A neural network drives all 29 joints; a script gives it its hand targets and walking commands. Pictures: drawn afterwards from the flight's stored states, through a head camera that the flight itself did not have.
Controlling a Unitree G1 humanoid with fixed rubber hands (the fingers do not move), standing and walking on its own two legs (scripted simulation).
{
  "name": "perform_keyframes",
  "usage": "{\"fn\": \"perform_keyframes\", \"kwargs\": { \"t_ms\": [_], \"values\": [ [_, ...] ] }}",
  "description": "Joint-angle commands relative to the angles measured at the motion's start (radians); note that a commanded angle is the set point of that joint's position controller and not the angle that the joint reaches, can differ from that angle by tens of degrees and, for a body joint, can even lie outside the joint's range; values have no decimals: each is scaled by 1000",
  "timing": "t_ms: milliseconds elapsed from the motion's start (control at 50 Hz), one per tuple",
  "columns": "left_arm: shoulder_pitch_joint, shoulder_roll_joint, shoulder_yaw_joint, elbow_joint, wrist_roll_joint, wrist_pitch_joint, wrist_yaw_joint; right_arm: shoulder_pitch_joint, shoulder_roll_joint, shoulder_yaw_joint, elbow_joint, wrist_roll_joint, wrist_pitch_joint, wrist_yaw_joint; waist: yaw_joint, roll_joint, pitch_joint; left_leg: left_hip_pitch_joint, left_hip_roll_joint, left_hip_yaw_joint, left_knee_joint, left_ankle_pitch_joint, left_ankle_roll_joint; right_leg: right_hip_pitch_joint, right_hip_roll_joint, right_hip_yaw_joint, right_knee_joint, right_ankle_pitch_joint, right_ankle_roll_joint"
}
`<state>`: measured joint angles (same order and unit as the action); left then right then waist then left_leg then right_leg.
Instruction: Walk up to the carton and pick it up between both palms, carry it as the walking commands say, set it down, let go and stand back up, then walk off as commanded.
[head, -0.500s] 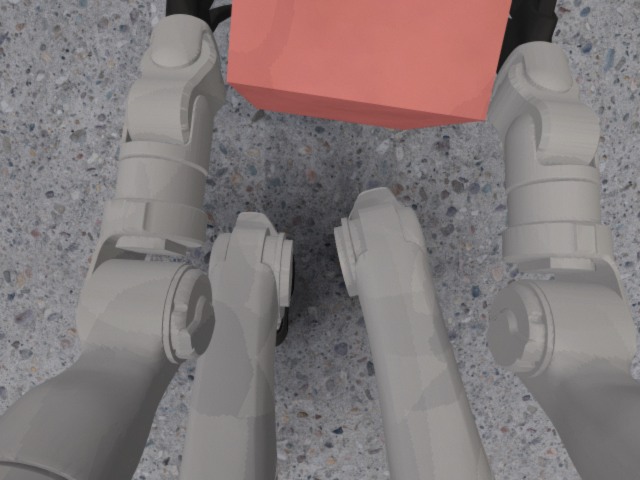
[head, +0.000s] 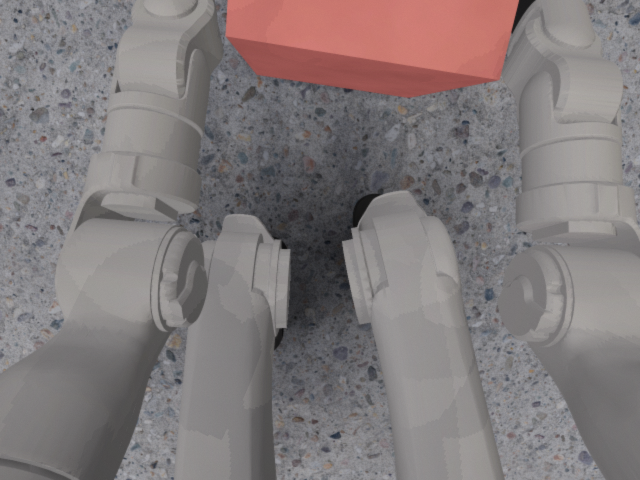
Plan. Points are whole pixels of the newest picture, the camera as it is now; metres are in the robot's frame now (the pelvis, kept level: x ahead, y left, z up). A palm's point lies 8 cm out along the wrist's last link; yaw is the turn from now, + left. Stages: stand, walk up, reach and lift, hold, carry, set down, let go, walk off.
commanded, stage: set down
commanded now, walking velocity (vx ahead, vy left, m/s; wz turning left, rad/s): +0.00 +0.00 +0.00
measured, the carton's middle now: out of the picture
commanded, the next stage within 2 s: none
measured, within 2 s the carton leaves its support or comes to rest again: neither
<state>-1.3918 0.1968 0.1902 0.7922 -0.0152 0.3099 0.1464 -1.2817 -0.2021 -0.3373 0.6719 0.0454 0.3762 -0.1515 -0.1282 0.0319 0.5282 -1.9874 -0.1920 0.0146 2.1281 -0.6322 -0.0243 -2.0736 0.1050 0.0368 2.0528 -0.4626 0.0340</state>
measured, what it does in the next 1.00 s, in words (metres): stands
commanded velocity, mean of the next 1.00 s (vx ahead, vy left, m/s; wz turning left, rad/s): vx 0.00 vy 0.00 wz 0.00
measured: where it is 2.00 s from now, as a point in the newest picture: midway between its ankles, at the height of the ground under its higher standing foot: (326, 294)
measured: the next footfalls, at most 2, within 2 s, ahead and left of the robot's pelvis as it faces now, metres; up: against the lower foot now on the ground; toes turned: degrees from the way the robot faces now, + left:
none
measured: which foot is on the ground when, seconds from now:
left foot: down 0.00-1.00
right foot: down 0.00-1.00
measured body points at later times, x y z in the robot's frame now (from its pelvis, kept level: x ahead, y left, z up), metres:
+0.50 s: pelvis +0.01 +0.00 -0.03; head +0.36 -0.04 +0.22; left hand +0.58 +0.05 -0.19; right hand +0.51 -0.25 -0.20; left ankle +0.11 +0.10 -0.37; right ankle +0.15 -0.11 -0.37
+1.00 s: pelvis +0.01 +0.00 -0.04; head +0.37 -0.02 +0.21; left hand +0.57 +0.06 -0.22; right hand +0.51 -0.24 -0.22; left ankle +0.11 +0.10 -0.37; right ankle +0.15 -0.11 -0.37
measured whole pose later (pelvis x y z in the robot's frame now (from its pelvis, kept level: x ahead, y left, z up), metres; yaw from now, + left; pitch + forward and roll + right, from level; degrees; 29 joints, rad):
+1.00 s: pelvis +0.01 +0.00 -0.04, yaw +2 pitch +28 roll -1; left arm -1.48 0.25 0.06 1.04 -0.07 0.22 0.17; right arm -1.34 -0.25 -0.30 0.95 0.09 0.22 -0.13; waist -0.15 0.03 0.52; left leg -2.11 -0.21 0.02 2.27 -0.64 -0.02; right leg -2.17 0.03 -0.01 2.19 -0.50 0.01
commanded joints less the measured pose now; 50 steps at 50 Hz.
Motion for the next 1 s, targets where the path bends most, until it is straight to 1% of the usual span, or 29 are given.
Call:
{"fn": "perform_keyframes", "kwargs": {
  "t_ms": [0, 20, 40, 120, 160, 180, 200, 240, 260, 280, 300, 340, 360, 420, 460, 480, 540, 600, 640, 700, 720, 760, 800, 820, 900, 920, 940, 960, 980],
  "values": [
    [-752, -933, -433, -241, -120, -70, -178, -829, 863, 506, -276, 139, -108, 220, -66, -12, -2117, 459, 12, -14, -168, 327, 47, 966, -13, -71, -99, 492, -14],
    [-758, -906, -402, -200, -117, -76, -177, -793, 873, 511, -205, 131, -106, 223, -66, -65, -2011, 379, 9, -10, -169, 260, 47, 979, -5, -69, -117, 449, -9],
    [-728, -903, -389, -175, -107, -84, -186, -777, 894, 488, -172, 142, -112, 225, -43, -37, -1962, 334, 1, 8, -165, 242, 54, 957, -5, -59, -112, 443, -7],
    [-736, -888, -402, -104, -110, -107, -192, -764, 828, 449, -120, 142, -147, 229, -72, 33, -1883, 336, 14, -4, -136, 260, 44, 844, 3, -60, -68, 428, -12],
    [-781, -869, -413, -142, -133, -118, -203, -708, 883, 445, -57, 123, -135, 242, -91, -11, -1840, 323, 20, -12, -136, 241, 42, 847, -7, -59, -73, 423, -15],
    [-767, -879, -394, -137, -115, -121, -204, -707, 869, 436, -39, 120, -139, 247, -63, 42, -1862, 347, 16, 7, -121, 259, 36, 837, -11, -46, -63, 408, -18],
    [-790, -878, -417, -134, -137, -120, -204, -799, 879, 457, -130, 154, -152, 249, -40, 26, -1911, 353, 16, 12, -117, 273, 45, 837, -7, -50, -56, 421, -10],
    [-696, -923, -405, -99, -140, -120, -208, -794, 847, 470, -169, 151, -163, 242, -91, 10, -1903, 323, 21, 2, -103, 275, 43, 856, -2, -58, -37, 467, -17],
    [-727, -895, -377, -61, -124, -118, -207, -834, 855, 456, -146, 148, -163, 245, -50, 25, -1847, 289, 5, 15, -107, 258, 45, 858, -11, -35, -50, 454, -14],
    [-701, -863, -342, -3, -114, -110, -215, -778, 824, 426, -59, 133, -148, 245, -80, 7, -1739, 207, 24, 10, -117, 170, 50, 859, -17, -39, -69, 396, -14],
    [-691, -887, -331, -8, -90, -109, -220, -800, 833, 444, -109, 134, -158, 254, -46, -4, -1721, 197, 11, 10, -107, 193, 61, 826, -14, -30, -44, 401, -10],
    [-744, -923, -396, -91, -148, -124, -212, -847, 783, 449, -176, 146, -178, 248, -130, 35, -1880, 276, 16, 7, -68, 278, 42, 860, -12, -39, -20, 496, -24],
    [-786, -903, -415, -168, -172, -134, -208, -851, 811, 472, -208, 168, -176, 242, -130, -16, -1954, 306, -4, 20, -65, 310, 41, 928, -6, -56, -27, 528, -22],
    [-768, -909, -392, -73, -151, -121, -197, -899, 745, 416, -152, 171, -183, 250, -114, 70, -1784, 310, 13, 6, -96, 233, 44, 732, -16, -62, -35, 388, -30],
    [-771, -891, -413, -84, -145, -127, -191, -827, 802, 460, -97, 164, -168, 249, -85, 35, -1816, 392, 21, 2, -94, 289, 39, 765, -18, -75, -35, 408, -20],
    [-746, -876, -406, -48, -136, -127, -197, -777, 795, 417, -49, 136, -171, 252, -127, 45, -1759, 343, 20, -3, -103, 254, 48, 724, -9, -77, -19, 386, -17],
    [-764, -893, -391, -55, -136, -134, -200, -769, 806, 372, -28, 134, -183, 263, -122, 71, -1682, 287, 6, -15, -110, 208, 48, 661, -23, -71, -18, 321, -28],
    [-737, -929, -433, -88, -160, -142, -192, -825, 767, 419, -122, 153, -203, 261, -144, 114, -1847, 410, 10, 2, -68, 354, 30, 731, -20, -58, 1, 451, -34],
    [-775, -914, -405, -61, -160, -152, -193, -840, 821, 407, -62, 145, -190, 263, -122, 16, -1755, 333, 3, -9, -75, 312, 48, 699, -20, -75, -12, 406, -26],
    [-732, -929, -429, -62, -156, -140, -198, -837, 783, 415, -111, 166, -202, 270, -134, 87, -1768, 380, 10, -14, -96, 327, 42, 694, -22, -86, -6, 417, -22],
    [-714, -928, -424, -73, -158, -141, -192, -806, 731, 400, -108, 155, -208, 270, -161, 71, -1749, 370, 17, -20, -57, 334, 32, 657, -30, -80, 6, 424, -36],
    [-802, -895, -388, -64, -149, -150, -191, -854, 759, 397, -62, 139, -202, 267, -140, 45, -1687, 291, 5, -2, -66, 273, 42, 668, -26, -67, -3, 379, -27],
    [-762, -900, -395, -28, -159, -146, -202, -840, 728, 360, -39, 119, -203, 273, -180, 78, -1643, 309, 2, -27, -84, 254, 47, 627, -36, -73, -5, 338, -37],
    [-760, -893, -382, -19, -144, -142, -201, -854, 736, 370, -52, 131, -206, 276, -151, 84, -1640, 325, 18, -17, -78, 258, 43, 617, -34, -65, -10, 335, -43],
    [-727, -875, -385, -24, -133, -156, -212, -769, 752, 326, 28, 110, -203, 283, -182, 110, -1546, 287, 14, -18, -79, 256, 38, 570, -34, -64, -16, 344, -41],
    [-781, -889, -413, -77, -158, -169, -208, -797, 777, 370, -8, 131, -213, 282, -149, 85, -1666, 330, 14, -12, -69, 321, 42, 604, -27, -72, 18, 383, -32],
    [-752, -852, -392, -28, -137, -169, -203, -773, 732, 349, 52, 128, -211, 288, -171, 101, -1587, 263, 23, -10, -58, 255, 37, 577, -35, -62, 16, 362, -38],
    [-746, -896, -386, -45, -138, -163, -203, -803, 760, 385, -13, 143, -213, 287, -116, 114, -1638, 321, 13, 4, -56, 293, 32, 620, -32, -56, -2, 372, -37],
    [-745, -882, -409, -35, -151, -167, -201, -801, 748, 375, -6, 139, -214, 287, -160, 90, -1578, 285, 20, -23, -67, 270, 34, 577, -43, -59, 3, 373, -36]
  ]
}}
